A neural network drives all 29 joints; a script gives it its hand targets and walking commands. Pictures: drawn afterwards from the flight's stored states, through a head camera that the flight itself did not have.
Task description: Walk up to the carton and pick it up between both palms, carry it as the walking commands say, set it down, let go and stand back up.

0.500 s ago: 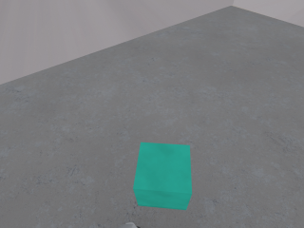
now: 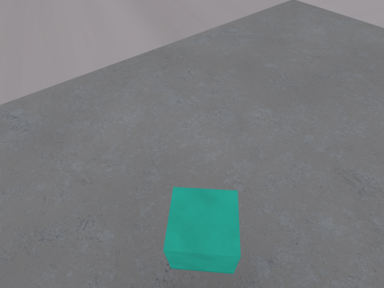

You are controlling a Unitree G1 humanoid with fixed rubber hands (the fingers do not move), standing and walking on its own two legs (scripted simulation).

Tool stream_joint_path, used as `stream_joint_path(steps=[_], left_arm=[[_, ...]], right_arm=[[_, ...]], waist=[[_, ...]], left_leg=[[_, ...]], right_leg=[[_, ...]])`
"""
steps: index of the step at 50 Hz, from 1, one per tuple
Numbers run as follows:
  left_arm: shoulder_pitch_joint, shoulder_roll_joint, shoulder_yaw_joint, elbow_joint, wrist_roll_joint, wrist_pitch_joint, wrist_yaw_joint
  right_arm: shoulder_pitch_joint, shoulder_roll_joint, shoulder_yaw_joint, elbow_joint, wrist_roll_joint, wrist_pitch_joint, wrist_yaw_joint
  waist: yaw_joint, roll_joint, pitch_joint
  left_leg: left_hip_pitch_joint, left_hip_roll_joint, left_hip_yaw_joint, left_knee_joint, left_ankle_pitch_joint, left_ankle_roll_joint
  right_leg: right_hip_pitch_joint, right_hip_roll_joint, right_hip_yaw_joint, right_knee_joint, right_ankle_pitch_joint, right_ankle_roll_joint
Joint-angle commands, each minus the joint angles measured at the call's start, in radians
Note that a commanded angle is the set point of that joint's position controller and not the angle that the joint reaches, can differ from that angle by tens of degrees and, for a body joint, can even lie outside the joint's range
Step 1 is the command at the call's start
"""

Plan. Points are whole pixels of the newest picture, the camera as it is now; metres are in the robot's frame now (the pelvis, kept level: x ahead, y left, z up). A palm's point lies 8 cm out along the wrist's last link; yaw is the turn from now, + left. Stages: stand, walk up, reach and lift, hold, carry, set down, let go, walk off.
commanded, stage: walk up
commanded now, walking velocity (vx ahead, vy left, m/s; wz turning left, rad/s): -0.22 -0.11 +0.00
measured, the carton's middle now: (203, 230) +0.46 +0.00 -0.62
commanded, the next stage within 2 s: none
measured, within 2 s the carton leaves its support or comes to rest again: neither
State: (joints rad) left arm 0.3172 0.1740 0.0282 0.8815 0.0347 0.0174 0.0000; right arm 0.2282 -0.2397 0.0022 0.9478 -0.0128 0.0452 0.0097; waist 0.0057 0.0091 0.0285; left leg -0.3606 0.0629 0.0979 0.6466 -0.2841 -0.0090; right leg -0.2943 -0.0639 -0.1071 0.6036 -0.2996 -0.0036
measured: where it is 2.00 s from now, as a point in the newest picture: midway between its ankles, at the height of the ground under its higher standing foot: outside the picture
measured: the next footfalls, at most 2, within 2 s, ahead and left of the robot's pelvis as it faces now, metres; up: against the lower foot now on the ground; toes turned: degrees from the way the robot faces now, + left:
left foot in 0.10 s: +0.02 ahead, +0.12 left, +0.00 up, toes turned +7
right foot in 0.36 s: -0.02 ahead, -0.13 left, +0.00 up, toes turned -2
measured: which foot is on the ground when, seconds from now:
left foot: up 0.00-0.08, down 0.10-1.00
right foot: down 0.00-0.12, up 0.14-0.34, down 0.36-0.92, up 0.94-1.00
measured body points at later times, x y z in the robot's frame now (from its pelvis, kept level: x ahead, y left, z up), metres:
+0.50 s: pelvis -0.03 -0.01 +0.01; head -0.01 -0.02 +0.45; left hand +0.05 +0.23 -0.13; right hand +0.03 -0.26 -0.15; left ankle -0.02 +0.11 -0.73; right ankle -0.06 -0.13 -0.73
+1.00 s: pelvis -0.06 +0.03 +0.01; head -0.06 +0.05 +0.46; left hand +0.01 +0.29 -0.14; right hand -0.01 -0.22 -0.13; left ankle -0.03 +0.11 -0.73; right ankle -0.08 -0.13 -0.69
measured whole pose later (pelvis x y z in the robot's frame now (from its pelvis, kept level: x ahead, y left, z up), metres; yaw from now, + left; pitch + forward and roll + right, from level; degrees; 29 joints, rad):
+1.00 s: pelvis -0.06 +0.03 +0.01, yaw -2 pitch -2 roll -3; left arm 0.27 0.24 0.03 0.88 0.04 0.05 0.00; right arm 0.25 -0.23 0.00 0.95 -0.03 0.02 0.00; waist 0.00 0.02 0.03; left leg -0.27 0.07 0.11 0.56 -0.26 0.04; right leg -0.31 -0.01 -0.01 0.77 -0.43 -0.01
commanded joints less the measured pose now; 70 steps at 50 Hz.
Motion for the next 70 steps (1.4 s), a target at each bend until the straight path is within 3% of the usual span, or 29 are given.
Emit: stream_joint_path(steps=[1, 3, 4, 5, 6, 7, 8, 10, 16, 20, 24, 26, 28, 32, 36, 39, 43, 44, 45, 46, 48, 49, 51, 52, 55, 59, 63, 66, 70], left_arm=[[-0.022, 0.217, 0.034, -0.041, -0.008, 0.02, 0.031], [-0.048, 0.184, 0.045, -0.041, -0.01, 0.038, 0.031], [-0.057, 0.132, 0.049, -0.068, -0.015, 0.046, 0.025], [-0.038, 0.121, 0.036, -0.063, -0.019, 0.053, 0.027], [-0.053, 0.113, 0.052, -0.082, -0.032, 0.066, 0.025], [-0.054, 0.116, 0.055, -0.06, -0.039, 0.064, 0.021], [-0.013, 0.076, 0.008, -0.014, -0.031, 0.04, 0.022], [-0.065, 0.073, 0.001, -0.021, -0.013, 0.028, 0.01], [-0.01, 0.102, -0.004, 0.055, -0.023, -0.01, 0.028], [-0.02, 0.149, 0.002, 0.07, -0.022, -0.023, 0.032], [-0.055, 0.181, 0.017, 0.023, -0.012, -0.007, 0.025], [-0.081, 0.171, 0.028, -0.003, -0.022, 0.012, 0.005], [0.023, 0.11, -0.009, 0.045, -0.02, -0.01, 0.015], [-0.051, 0.211, 0.027, 0.001, -0.005, 0.013, 0.008], [-0.026, 0.222, 0.017, 0.0, 0.01, -0.006, 0.009], [-0.028, 0.24, 0.032, 0.013, 0.008, -0.011, 0.014], [-0.147, 0.223, 0.031, -0.022, 0.006, 0.0, 0.014], [-0.2, 0.217, 0.044, -0.061, 0.008, 0.016, -0.003], [-0.172, 0.123, 0.029, -0.074, 0.004, 0.016, -0.002], [-0.095, 0.123, 0.023, -0.059, 0.004, 0.025, -0.01], [-0.02, 0.125, 0.023, -0.01, 0.001, 0.026, -0.002], [-0.037, 0.166, 0.041, -0.015, 0.003, 0.032, -0.02], [0.003, 0.142, 0.025, 0.016, -0.004, 0.025, -0.014], [0.023, 0.11, 0.01, 0.025, -0.011, 0.018, -0.006], [0.009, 0.087, 0.019, 0.061, -0.007, 0.002, -0.008], [-0.032, 0.1, -0.005, 0.012, -0.018, -0.001, 0.015], [-0.015, 0.072, -0.014, -0.009, -0.026, 0.023, 0.021], [0.054, 0.052, -0.02, 0.03, -0.02, 0.002, 0.037], [0.012, 0.182, 0.011, 0.032, -0.007, -0.01, 0.039]], right_arm=[[-0.007, -0.058, -0.066, -0.084, 0.013, -0.003, -0.028], [0.047, -0.061, -0.056, -0.075, 0.004, -0.022, -0.031], [0.103, -0.177, -0.081, -0.059, -0.005, -0.03, -0.046], [0.192, -0.237, -0.101, -0.055, -0.003, -0.029, -0.062], [0.202, -0.231, -0.1, -0.028, 0.019, -0.022, -0.064], [0.175, -0.209, -0.094, -0.046, 0.025, -0.029, -0.065], [0.058, -0.106, -0.051, -0.028, -0.012, -0.043, -0.049], [0.015, -0.074, -0.051, -0.047, -0.014, -0.031, -0.05], [0.015, -0.073, -0.037, -0.019, -0.002, -0.031, -0.037], [0.023, -0.058, -0.042, -0.04, 0.009, -0.036, -0.028], [0.002, -0.122, -0.07, -0.085, 0.012, -0.025, -0.031], [0.087, -0.184, -0.102, -0.041, -0.002, -0.018, -0.052], [0.009, -0.112, -0.066, -0.041, -0.001, -0.019, -0.029], [-0.032, -0.113, -0.074, -0.09, 0.008, 0.001, -0.032], [-0.046, -0.102, -0.077, -0.067, -0.004, -0.002, -0.026], [-0.083, -0.106, -0.082, -0.091, -0.009, -0.021, -0.003], [0.084, -0.077, -0.065, -0.029, -0.007, -0.037, 0.005], [0.24, -0.159, -0.091, 0.02, -0.014, -0.033, -0.015], [0.251, -0.177, -0.096, 0.018, -0.025, -0.047, -0.012], [0.173, -0.234, -0.107, -0.005, -0.027, -0.047, -0.017], [0.001, -0.174, -0.077, -0.051, -0.015, -0.045, -0.023], [0.076, -0.222, -0.117, -0.033, -0.014, -0.048, -0.042], [0.111, -0.168, -0.091, -0.034, -0.01, -0.066, -0.033], [0.057, -0.134, -0.061, -0.033, 0.009, -0.078, -0.03], [0.238, -0.111, -0.065, 0.02, 0.009, -0.09, -0.032], [0.15, -0.09, -0.043, 0.021, 0.002, -0.076, -0.039], [0.161, -0.098, -0.049, -0.007, -0.003, -0.038, -0.038], [0.06, -0.112, -0.069, -0.008, 0.001, -0.029, -0.042], [0.026, -0.064, -0.056, -0.071, 0.013, -0.021, -0.023]], waist=[[-0.019, -0.293, 0.014], [-0.042, -0.131, -0.051], [-0.06, 0.153, -0.085], [-0.067, 0.269, -0.11], [-0.035, 0.232, -0.141], [-0.004, 0.154, -0.142], [-0.001, 0.205, -0.218], [-0.003, 0.274, -0.134], [0.046, 0.094, -0.153], [0.013, -0.136, -0.113], [-0.006, -0.159, -0.057], [-0.02, -0.02, -0.113], [0.033, 0.077, -0.068], [0.015, -0.243, 0.037], [0.022, -0.053, 0.074], [0.042, -0.155, 0.116], [-0.07, -0.208, 0.079], [-0.122, -0.145, 0.092], [-0.118, 0.211, 0.114], [-0.056, 0.293, 0.105], [0.027, 0.224, 0.188], [0.015, 0.077, 0.114], [-0.004, 0.043, 0.02], [0.014, 0.121, 0.019], [-0.049, 0.055, -0.153], [-0.029, 0.126, -0.196], [-0.036, 0.166, -0.147], [0.034, 0.13, -0.087], [0.038, -0.329, -0.002]], left_leg=[[-0.025, -0.013, -0.022, 0.168, -0.185, -0.009], [0.111, 0.03, 0.004, -0.087, 0.152, 0.025], [0.205, 0.295, -0.275, -0.195, 0.626, 0.101], [0.305, 0.492, -0.438, -0.197, 1.056, 0.2], [0.326, 0.498, -0.416, -0.167, 1.264, 0.213], [0.311, 0.433, -0.344, -0.158, 1.216, 0.173], [0.322, 0.29, -0.165, -0.242, 0.669, 0.162], [0.216, 0.161, -0.133, -0.307, 0.345, 0.112], [0.247, 0.127, -0.088, -0.18, 0.431, 0.072], [0.2, 0.06, -0.055, -0.192, 0.177, 0.034], [0.241, 0.1, -0.051, -0.135, 0.299, 0.026], [0.32, 0.256, -0.166, -0.13, 0.437, 0.088], [0.178, 0.153, -0.105, -0.202, 0.244, 0.054], [0.089, 0.044, 0.007, -0.1, -0.015, -0.012], [0.038, -0.018, 0.038, -0.044, -0.085, -0.025], [-0.065, -0.001, -0.055, 0.046, -0.133, -0.017], [0.24, -0.018, 0.0, -0.09, -0.07, -0.006], [0.322, 0.114, -0.176, -0.168, -0.223, 0.033], [0.199, 0.33, -0.479, -0.528, -0.545, 0.112], [0.133, 0.434, -0.607, -0.653, -0.715, 0.145], [-0.083, 0.308, -0.394, -0.628, -0.492, 0.091], [0.053, 0.353, -0.449, -0.598, -0.447, 0.067], [0.17, 0.29, -0.4, -0.537, -0.3, 0.047], [0.211, 0.231, -0.255, -0.48, 0.031, -0.007], [0.506, 0.252, -0.27, -0.379, 0.337, 0.005], [0.476, 0.144, -0.063, -0.218, 0.853, 0.08], [0.436, 0.162, -0.111, -0.198, 0.719, 0.115], [0.278, 0.189, -0.121, -0.223, 0.453, 0.145], [0.012, 0.019, -0.047, -0.081, -0.107, 0.034]], right_leg=[[-0.008, -0.193, 0.2, -0.135, 0.81, -0.123], [0.004, -0.101, 0.086, -0.007, 0.57, -0.069], [-0.124, 0.027, 0.013, 0.263, 0.155, 0.01], [-0.286, 0.09, 0.035, 0.459, -0.33, 0.041], [-0.283, 0.064, 0.114, 0.548, -0.351, 0.041], [-0.227, 0.046, 0.166, 0.493, -0.295, 0.029], [-0.126, 0.032, 0.161, 0.384, -0.167, 0.019], [-0.054, 0.055, 0.074, 0.187, -0.117, -0.004], [0.186, 0.007, 0.077, -0.211, 0.231, -0.02], [0.207, -0.087, 0.18, -0.18, 0.557, -0.062], [0.041, -0.053, 0.171, -0.132, 0.415, -0.06], [-0.034, 0.002, 0.05, -0.04, 0.224, -0.014], [0.122, -0.034, 0.134, -0.212, 0.211, -0.035], [0.004, -0.104, 0.275, -0.285, 0.08, -0.104], [-0.024, -0.156, 0.392, -0.341, -0.011, -0.134], [-0.007, -0.228, 0.532, -0.49, -0.387, -0.179], [-0.182, -0.103, 0.272, -0.381, -0.316, -0.095], [-0.341, -0.002, 0.123, -0.109, -0.364, -0.044], [-0.327, 0.075, 0.072, 0.138, -0.29, -0.001], [-0.318, 0.065, 0.079, 0.378, -0.203, 0.01], [-0.129, 0.064, 0.128, 0.383, -0.143, 0.018], [-0.178, 0.023, 0.161, 0.455, -0.089, 0.026], [-0.166, 0.022, 0.165, 0.426, -0.025, 0.019], [-0.118, 0.026, 0.17, 0.301, 0.001, 0.015], [-0.229, 0.052, 0.122, 0.331, -0.006, 0.016], [-0.132, 0.076, 0.077, 0.125, -0.073, 0.015], [-0.074, 0.076, 0.061, -0.008, -0.13, 0.005], [0.074, 0.056, 0.036, -0.216, 0.056, -0.003], [0.198, -0.155, 0.272, -0.265, 0.655, -0.092]])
